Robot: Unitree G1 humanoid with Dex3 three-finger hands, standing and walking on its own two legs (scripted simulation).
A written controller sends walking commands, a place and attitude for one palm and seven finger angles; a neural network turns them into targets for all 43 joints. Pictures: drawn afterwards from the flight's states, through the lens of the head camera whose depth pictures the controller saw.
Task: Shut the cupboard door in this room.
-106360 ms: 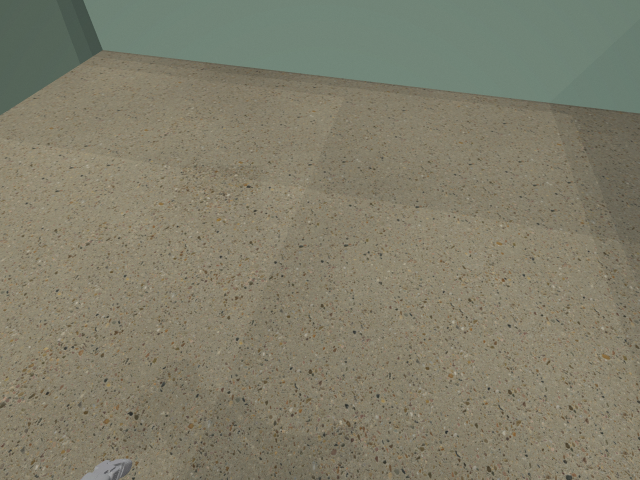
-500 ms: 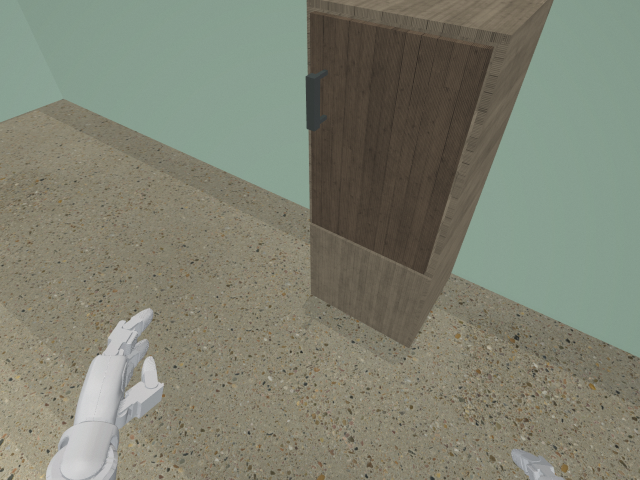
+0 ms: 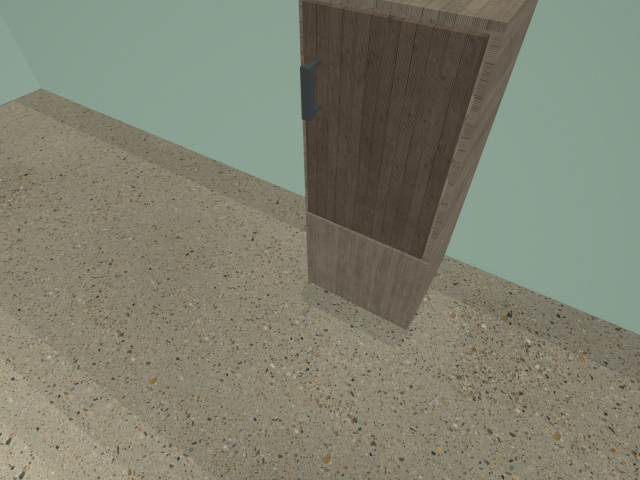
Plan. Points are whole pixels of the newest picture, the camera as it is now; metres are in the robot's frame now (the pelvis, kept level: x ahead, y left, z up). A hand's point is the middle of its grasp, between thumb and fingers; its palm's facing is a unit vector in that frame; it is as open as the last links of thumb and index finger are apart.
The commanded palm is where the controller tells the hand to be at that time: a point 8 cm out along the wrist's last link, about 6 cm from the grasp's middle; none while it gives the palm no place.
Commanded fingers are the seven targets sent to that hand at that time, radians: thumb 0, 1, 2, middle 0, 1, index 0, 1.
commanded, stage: let the arm hang, fingers relaxed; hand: left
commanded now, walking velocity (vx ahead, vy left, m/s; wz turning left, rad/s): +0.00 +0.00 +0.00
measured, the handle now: (312, 89) +0.90 +0.07 +0.06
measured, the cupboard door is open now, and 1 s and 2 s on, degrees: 0 0 0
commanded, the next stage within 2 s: look to check the result in 0.50 s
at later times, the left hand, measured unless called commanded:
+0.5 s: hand out of the picture -0.03 +0.15 -0.18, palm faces +0.03 -0.99 -0.14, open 7.4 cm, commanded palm none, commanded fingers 0.00 0.90 0.90 -0.20 -0.30 -0.20 -0.30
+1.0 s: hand out of the picture -0.03 +0.14 -0.18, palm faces +0.03 -0.99 -0.16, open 7.4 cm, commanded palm none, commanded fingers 0.00 0.90 0.90 -0.20 -0.30 -0.20 -0.30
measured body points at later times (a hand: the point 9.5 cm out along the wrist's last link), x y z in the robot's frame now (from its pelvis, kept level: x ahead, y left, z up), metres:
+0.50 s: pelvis -0.01 +0.00 +0.00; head -0.02 +0.00 +0.45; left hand -0.03 +0.20 -0.16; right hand -0.04 -0.21 -0.16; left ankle +0.06 +0.10 -0.74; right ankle +0.00 -0.14 -0.74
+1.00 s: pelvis +0.00 -0.01 +0.00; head +0.00 -0.02 +0.45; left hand -0.03 +0.20 -0.16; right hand -0.03 -0.22 -0.16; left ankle +0.06 +0.10 -0.74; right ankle +0.00 -0.14 -0.74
